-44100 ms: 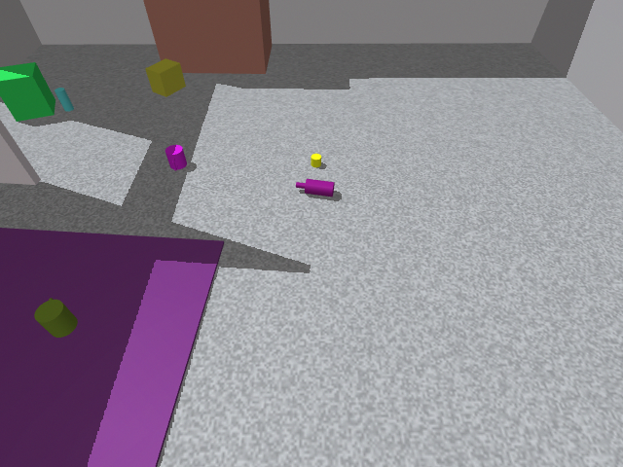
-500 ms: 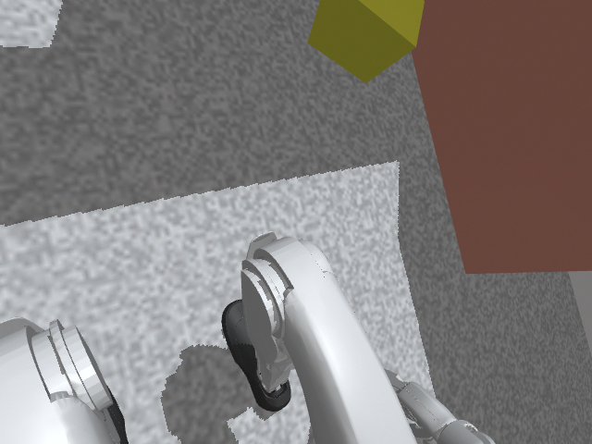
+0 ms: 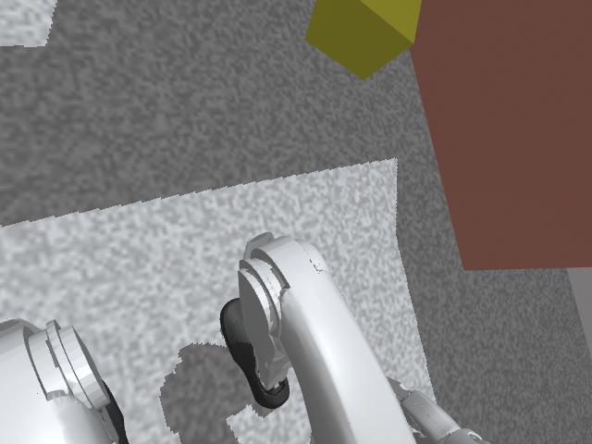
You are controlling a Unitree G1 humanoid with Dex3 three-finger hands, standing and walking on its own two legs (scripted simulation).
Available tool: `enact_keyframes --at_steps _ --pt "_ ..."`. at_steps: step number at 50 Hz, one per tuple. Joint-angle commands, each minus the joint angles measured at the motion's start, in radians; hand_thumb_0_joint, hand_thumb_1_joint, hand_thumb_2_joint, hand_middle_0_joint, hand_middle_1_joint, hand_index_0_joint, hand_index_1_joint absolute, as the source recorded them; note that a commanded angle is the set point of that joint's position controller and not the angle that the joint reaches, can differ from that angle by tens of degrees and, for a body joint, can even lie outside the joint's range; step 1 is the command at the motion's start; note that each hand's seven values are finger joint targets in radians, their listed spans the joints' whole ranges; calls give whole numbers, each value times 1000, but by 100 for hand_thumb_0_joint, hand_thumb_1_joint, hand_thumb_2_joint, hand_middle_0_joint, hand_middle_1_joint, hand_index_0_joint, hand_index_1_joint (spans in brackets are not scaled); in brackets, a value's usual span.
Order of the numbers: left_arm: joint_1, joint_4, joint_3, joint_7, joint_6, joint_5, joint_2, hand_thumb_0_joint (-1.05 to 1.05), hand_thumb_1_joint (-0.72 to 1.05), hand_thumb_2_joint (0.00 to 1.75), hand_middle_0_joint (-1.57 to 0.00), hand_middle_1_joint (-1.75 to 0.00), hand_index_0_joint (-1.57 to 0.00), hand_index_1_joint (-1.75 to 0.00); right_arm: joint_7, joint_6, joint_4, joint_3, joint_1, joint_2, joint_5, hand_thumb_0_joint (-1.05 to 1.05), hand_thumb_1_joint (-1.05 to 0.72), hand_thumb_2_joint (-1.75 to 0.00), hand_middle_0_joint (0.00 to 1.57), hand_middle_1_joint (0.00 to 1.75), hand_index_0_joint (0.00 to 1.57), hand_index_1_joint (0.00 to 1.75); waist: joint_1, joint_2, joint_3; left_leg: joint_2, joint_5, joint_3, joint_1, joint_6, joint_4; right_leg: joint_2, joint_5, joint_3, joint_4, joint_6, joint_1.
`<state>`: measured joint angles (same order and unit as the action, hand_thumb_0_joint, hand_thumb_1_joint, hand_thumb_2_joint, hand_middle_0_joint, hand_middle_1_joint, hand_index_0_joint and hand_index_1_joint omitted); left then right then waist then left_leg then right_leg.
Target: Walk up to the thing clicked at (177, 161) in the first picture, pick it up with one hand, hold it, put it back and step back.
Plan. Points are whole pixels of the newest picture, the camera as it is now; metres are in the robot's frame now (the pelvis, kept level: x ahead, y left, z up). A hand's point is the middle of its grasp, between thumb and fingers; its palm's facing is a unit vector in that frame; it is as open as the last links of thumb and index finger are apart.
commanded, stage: close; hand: left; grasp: from above
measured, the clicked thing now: out of the picture +0.47 +0.37 -0.26
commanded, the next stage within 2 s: settle in 0.14 s
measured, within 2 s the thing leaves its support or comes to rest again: leaves its support in 0.58 s
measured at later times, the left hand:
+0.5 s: hand out of the picture +0.47 +0.35 -0.23, palm faces -0.42 -0.14 -0.90, open 11.3 cm
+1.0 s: hand out of the picture +0.46 +0.36 -0.14, palm faces -0.44 -0.11 -0.89, open 11.2 cm
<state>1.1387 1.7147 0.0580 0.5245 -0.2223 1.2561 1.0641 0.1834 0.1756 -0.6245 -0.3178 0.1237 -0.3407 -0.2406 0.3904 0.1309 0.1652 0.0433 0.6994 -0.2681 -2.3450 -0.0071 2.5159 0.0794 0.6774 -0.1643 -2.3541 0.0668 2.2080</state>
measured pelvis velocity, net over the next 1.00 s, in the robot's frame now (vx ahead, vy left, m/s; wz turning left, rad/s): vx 0.00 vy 0.00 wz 0.07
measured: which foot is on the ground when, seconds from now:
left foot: down 0.00-1.00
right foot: down 0.00-1.00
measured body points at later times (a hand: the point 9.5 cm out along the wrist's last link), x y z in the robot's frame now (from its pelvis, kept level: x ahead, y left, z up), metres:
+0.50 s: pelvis +0.00 +0.00 +0.00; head +0.27 +0.13 +0.33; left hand +0.49 +0.35 -0.17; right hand +0.06 -0.25 -0.06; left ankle +0.07 +0.13 -0.28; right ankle +0.11 -0.12 -0.28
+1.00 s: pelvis +0.00 +0.00 +0.02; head +0.24 +0.10 +0.38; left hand +0.48 +0.36 -0.09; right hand +0.10 -0.26 -0.07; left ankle +0.07 +0.13 -0.28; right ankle +0.11 -0.12 -0.28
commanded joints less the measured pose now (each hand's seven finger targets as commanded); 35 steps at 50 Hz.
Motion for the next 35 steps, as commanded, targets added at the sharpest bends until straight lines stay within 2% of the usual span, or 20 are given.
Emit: enact_keyframes --at_steps 1,3,5,8,10,11,12,13,14,15,20,21,22,24,25,26,27,28,31,35 --pt "226 -95 4 35 2 0 176 0 24 92 -57 -106 -61 -102 -10 -5 -8 99 196 -320 6 0 -90 -90 20 30 20 30 54 -497 -613 20 -202 89 484 11 -255 27 -263 -117 196 -82 -315" --pt "216 -65 -5 34 7 -7 161 0 24 90 -57 -105 -61 -101 -12 -5 -8 98 190 -316 6 0 -90 -90 20 30 20 30 63 -457 -566 18 -148 98 439 19 -249 29 -226 -108 216 -80 -306" --pt "248 -110 10 39 6 -4 188 0 28 93 -62 -105 -65 -101 -13 -6 -16 98 195 -317 2 0 -90 -90 20 30 20 30 51 -494 -610 19 -165 99 465 14 -250 27 -240 -111 213 -80 -318" --pt "237 -104 7 37 15 5 183 0 31 94 -63 -106 -67 -102 -8 -2 -8 97 199 -320 3 0 -90 -90 20 30 20 30 52 -505 -598 19 -182 98 476 12 -256 26 -246 -112 205 -81 -313" --pt "207 -65 0 36 19 0 174 0 34 97 -66 -106 -69 -103 -11 -3 -4 93 186 -317 3 0 -90 -90 20 30 20 30 57 -465 -580 19 -164 102 447 18 -248 30 -235 -107 216 -79 -319" --pt "238 -92 3 34 18 3 177 0 36 96 -66 -108 -69 -104 -9 0 -1 96 196 -325 7 0 -90 -90 20 30 20 30 63 -482 -579 16 -168 97 454 15 -252 24 -237 -114 209 -81 -301" --pt "232 -88 10 36 18 2 185 0 37 96 -67 -109 -70 -105 -8 -3 -10 95 200 -320 4 0 -90 -90 20 30 20 30 53 -496 -589 18 -165 93 466 12 -263 24 -232 -115 207 -83 -305" --pt "224 -80 3 31 22 3 182 0 29 98 -67 -110 -71 -106 -9 0 4 97 189 -321 4 0 -92 -91 20 30 20 30 54 -483 -572 17 -152 96 457 14 -258 24 -223 -111 207 -83 -292" --pt "221 -92 5 33 21 -2 186 0 29 103 -68 -109 -71 -106 -10 -5 0 97 187 -320 2 0 -91 -90 20 30 20 30 50 -489 -600 19 -156 99 461 15 -258 28 -228 -110 217 -81 -319" --pt "251 -112 13 34 19 -2 195 0 31 102 -68 -111 -72 -107 -13 -4 8 99 187 -327 4 0 -92 -90 20 30 20 30 52 -486 -608 18 -160 96 462 15 -255 25 -234 -113 213 -81 -306" --pt "249 -143 13 19 29 -8 203 0 33 104 -71 -111 -74 -108 -14 -9 3 102 189 -317 5 0 -92 -90 20 30 20 30 35 -536 -661 20 -201 104 498 12 -251 27 -264 -106 209 -83 -332" --pt "254 -149 9 13 32 -3 194 0 35 104 -72 -110 -75 -107 -13 -8 5 105 198 -318 7 0 -92 -90 20 30 20 30 41 -529 -659 16 -199 108 500 14 -250 25 -264 -103 208 -84 -327" --pt "276 -191 17 12 30 -8 207 0 35 103 -72 -109 -75 -106 -12 -8 5 109 199 -318 14 0 -92 -90 20 30 20 30 29 -554 -676 17 -208 107 507 10 -254 23 -267 -102 202 -88 -325" --pt "240 -196 40 13 36 -11 214 0 35 104 -73 -108 -76 -106 -14 -13 13 114 187 -317 12 0 -92 -90 20 30 20 30 5 -561 -704 16 -225 113 510 8 -249 24 -276 -106 204 -93 -326" --pt "234 -195 27 7 40 -9 196 0 36 104 -74 -107 -76 -105 -12 -14 7 115 196 -309 13 0 -92 -90 20 30 20 30 18 -558 -699 17 -225 117 512 11 -246 26 -282 -97 207 -88 -344" --pt "274 -277 50 8 36 -11 219 0 39 103 -75 -107 -78 -105 -13 -17 6 122 201 -316 11 0 -91 -90 20 30 20 30 4 -589 -738 13 -237 119 530 6 -253 22 -287 -102 207 -91 -341" --pt "231 -263 55 4 44 -4 223 0 39 103 -76 -108 -79 -105 -13 -21 12 127 191 -312 16 0 -92 -91 20 30 20 30 -13 -610 -740 14 -236 122 529 3 -258 22 -282 -99 203 -97 -333" --pt "231 -309 71 0 47 -15 228 0 41 104 -78 -107 -80 -104 -12 -23 10 132 191 -308 19 0 -91 -90 20 30 20 30 -26 -620 -764 12 -248 126 539 4 -255 21 -290 -99 201 -96 -335" --pt "205 -367 63 -27 67 -10 184 0 44 103 -80 -106 -82 -103 -2 -27 5 158 199 -300 29 0 -91 -90 20 30 20 30 -38 -670 -801 11 -295 121 603 -6 -266 14 -306 -95 180 -107 -290" --pt "196 -452 72 -62 95 -44 147 0 50 104 -84 -105 -86 -102 8 -47 9 191 205 -287 48 0 -91 -90 20 30 20 30 -64 -658 -834 4 -282 143 568 1 -281 10 -304 -79 203 -105 -296"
